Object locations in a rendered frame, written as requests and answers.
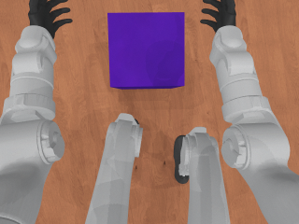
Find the left robot thigh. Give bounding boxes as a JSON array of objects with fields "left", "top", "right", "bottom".
[{"left": 85, "top": 119, "right": 143, "bottom": 224}]

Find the right robot upper arm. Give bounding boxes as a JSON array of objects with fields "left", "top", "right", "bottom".
[{"left": 221, "top": 122, "right": 299, "bottom": 224}]

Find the carton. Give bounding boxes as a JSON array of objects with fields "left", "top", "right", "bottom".
[{"left": 107, "top": 12, "right": 185, "bottom": 90}]

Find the left robot upper arm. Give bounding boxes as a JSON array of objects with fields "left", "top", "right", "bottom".
[{"left": 0, "top": 119, "right": 65, "bottom": 224}]

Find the right robot forearm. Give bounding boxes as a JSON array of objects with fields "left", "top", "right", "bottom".
[{"left": 209, "top": 25, "right": 291, "bottom": 156}]

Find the robot left shin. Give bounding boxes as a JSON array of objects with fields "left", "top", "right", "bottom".
[{"left": 105, "top": 113, "right": 137, "bottom": 142}]

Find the left robot forearm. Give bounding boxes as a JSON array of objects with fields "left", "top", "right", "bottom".
[{"left": 0, "top": 25, "right": 57, "bottom": 127}]

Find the left robot hand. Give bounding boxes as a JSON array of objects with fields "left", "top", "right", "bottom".
[{"left": 28, "top": 0, "right": 73, "bottom": 39}]

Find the right robot hand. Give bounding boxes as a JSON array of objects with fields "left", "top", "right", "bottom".
[{"left": 200, "top": 0, "right": 236, "bottom": 34}]

